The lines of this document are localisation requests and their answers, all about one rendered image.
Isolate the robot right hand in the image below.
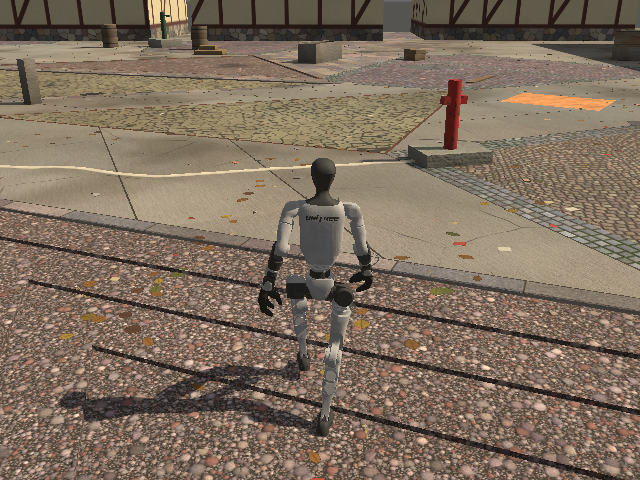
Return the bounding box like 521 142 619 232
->
349 272 373 292

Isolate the left robot forearm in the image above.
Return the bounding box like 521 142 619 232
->
261 241 283 291

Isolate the right robot forearm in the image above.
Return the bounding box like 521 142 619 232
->
357 241 373 276

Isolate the left robot upper arm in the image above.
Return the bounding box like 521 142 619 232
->
274 200 302 257

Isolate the robot left hand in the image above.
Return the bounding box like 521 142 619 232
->
258 287 282 317

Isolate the robot right foot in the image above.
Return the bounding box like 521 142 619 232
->
316 408 334 436

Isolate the robot head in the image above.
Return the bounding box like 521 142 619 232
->
305 158 340 206

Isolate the right robot upper arm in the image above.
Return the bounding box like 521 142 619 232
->
343 202 369 256

